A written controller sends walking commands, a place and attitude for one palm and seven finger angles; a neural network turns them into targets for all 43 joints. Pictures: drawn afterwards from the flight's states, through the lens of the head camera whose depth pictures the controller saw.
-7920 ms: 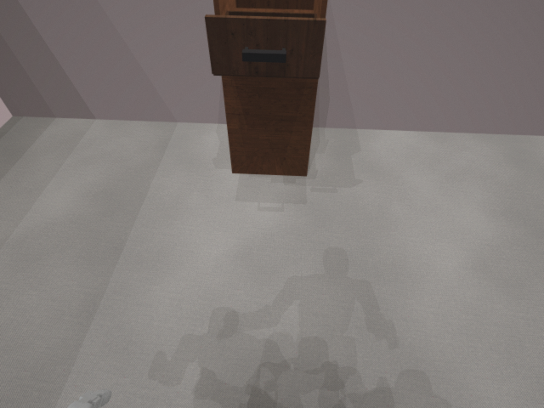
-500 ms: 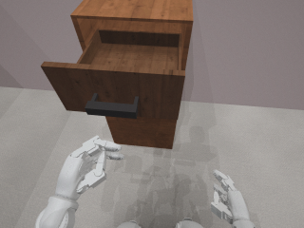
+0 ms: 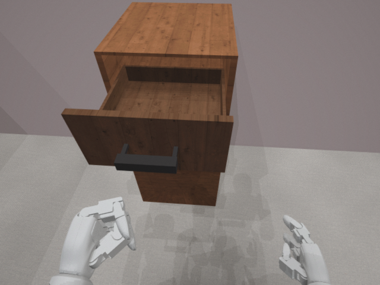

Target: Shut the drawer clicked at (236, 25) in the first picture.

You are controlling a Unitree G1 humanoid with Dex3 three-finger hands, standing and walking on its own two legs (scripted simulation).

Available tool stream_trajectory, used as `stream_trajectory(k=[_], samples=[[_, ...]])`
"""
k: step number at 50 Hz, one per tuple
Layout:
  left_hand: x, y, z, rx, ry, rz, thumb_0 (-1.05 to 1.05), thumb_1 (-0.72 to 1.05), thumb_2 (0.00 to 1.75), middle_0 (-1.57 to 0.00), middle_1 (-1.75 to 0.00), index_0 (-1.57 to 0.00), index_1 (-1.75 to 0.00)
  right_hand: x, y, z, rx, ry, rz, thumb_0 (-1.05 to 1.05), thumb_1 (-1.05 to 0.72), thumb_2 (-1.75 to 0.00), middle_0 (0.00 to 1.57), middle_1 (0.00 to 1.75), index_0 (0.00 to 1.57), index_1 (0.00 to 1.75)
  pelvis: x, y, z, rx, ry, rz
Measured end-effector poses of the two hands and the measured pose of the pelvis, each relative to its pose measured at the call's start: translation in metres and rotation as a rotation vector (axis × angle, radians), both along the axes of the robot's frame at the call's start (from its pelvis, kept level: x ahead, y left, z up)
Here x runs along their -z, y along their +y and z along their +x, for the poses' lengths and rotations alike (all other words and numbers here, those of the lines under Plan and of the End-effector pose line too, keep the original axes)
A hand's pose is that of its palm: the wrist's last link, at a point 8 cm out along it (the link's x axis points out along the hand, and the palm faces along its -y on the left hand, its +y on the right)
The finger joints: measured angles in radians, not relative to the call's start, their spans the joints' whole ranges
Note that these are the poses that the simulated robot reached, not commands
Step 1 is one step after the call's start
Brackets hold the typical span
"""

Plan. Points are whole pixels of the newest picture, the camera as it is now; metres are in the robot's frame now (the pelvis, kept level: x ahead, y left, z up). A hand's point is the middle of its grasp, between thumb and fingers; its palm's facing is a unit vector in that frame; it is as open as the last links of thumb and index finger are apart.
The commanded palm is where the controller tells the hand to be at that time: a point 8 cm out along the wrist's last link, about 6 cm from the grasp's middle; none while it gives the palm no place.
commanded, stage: raise the hand and make a fist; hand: left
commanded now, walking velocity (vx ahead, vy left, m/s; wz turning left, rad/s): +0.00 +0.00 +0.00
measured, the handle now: (148, 156) +0.38 +0.13 +0.07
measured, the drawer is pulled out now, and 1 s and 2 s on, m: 0.27 0.27 0.27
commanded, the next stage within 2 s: bring the fist close to the handle in 0.72 s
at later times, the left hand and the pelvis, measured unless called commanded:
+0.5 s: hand (120, 215) +0.19 +0.12 +0.17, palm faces -0.01 -1.00 -0.01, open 3.3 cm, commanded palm +0.15 +0.16 +0.17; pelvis +0.00 +0.00 +0.02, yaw +0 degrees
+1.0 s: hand (142, 226) +0.19 +0.09 +0.14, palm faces -0.03 -1.00 -0.04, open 3.2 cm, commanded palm +0.16 +0.15 +0.15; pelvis -0.01 -0.02 +0.02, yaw +0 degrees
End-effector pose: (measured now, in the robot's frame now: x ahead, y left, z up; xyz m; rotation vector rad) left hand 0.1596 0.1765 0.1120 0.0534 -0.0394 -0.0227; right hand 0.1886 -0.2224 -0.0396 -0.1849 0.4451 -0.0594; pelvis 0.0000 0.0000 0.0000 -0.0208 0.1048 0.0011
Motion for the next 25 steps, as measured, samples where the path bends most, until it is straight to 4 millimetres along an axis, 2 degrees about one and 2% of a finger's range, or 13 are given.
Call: stream_trajectory(k=[5,11,16,20,25], samples=[[-0.025,0.01,0.002,-0.056,-0.073,-0.022,0.01,0.9,0.9,-1.3,-1.5,-1.31,-1.5,-0.009,0.027,0.015,-0.06,-0.045,0.055,0.01,-0.9,-0.9,0.2,0.3,0.2,0.3,-0.005,0.004,0.004,-0.004,-0.029,-0.005],[-0.039,-0.004,0.002,0.025,-0.066,-0.038,0.01,0.9,0.9,-1.36,-1.57,-1.37,-1.57,-0.009,0.043,0.014,-0.103,-0.015,0.071,0.01,-0.9,-0.9,0.21,0.3,0.21,0.3,-0.01,0.007,0.005,-0.01,-0.061,-0.006],[-0.041,-0.001,0.006,0.026,-0.008,0.012,0.01,0.9,0.9,-1.39,-1.59,-1.39,-1.59,-0.005,0.041,0.006,-0.09,0.029,0.072,0.01,-0.9,-0.9,0.21,0.3,0.21,0.3,-0.013,0.007,0.003,-0.006,-0.077,-0.002],[-0.052,0.007,0.009,-0.022,-0.044,0.009,0.01,0.9,0.9,-1.39,-1.6,-1.4,-1.6,-0.001,0.034,-0.002,-0.075,0.053,0.068,0.01,-0.9,-0.9,0.21,0.3,0.21,0.3,-0.016,0.006,0.004,-0.005,-0.08,0.0],[-0.055,-0.003,0.009,-0.006,-0.064,-0.041,0.01,0.9,0.9,-1.4,-1.6,-1.4,-1.6,0.0,0.022,-0.01,-0.055,0.072,0.052,0.01,-0.9,-0.9,0.21,0.3,0.21,0.3,-0.017,0.004,0.004,-0.005,-0.087,0.001]])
